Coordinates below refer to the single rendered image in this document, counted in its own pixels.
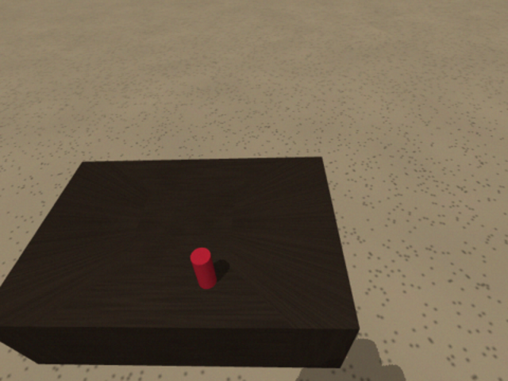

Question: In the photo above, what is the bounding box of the can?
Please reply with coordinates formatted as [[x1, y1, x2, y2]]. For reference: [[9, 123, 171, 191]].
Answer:
[[190, 248, 217, 289]]

